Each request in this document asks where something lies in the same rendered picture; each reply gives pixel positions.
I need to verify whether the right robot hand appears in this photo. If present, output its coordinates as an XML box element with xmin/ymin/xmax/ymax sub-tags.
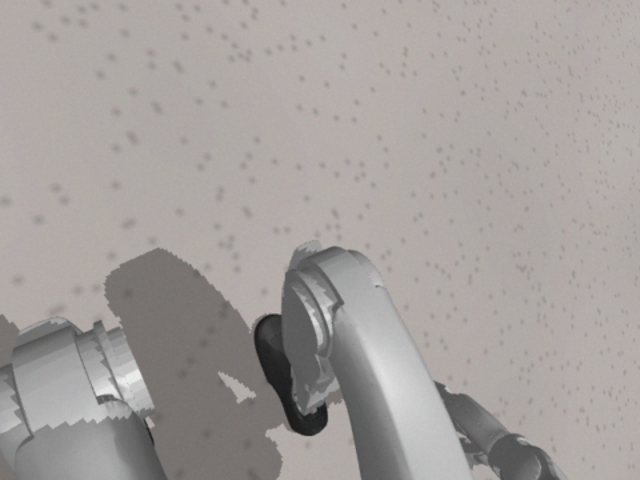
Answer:
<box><xmin>433</xmin><ymin>380</ymin><xmax>511</xmax><ymax>470</ymax></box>

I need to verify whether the right robot arm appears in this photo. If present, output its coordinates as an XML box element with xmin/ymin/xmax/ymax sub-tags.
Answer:
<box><xmin>488</xmin><ymin>434</ymin><xmax>568</xmax><ymax>480</ymax></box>

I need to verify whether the right robot foot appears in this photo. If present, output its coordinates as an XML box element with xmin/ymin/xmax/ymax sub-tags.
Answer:
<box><xmin>254</xmin><ymin>314</ymin><xmax>328</xmax><ymax>436</ymax></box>

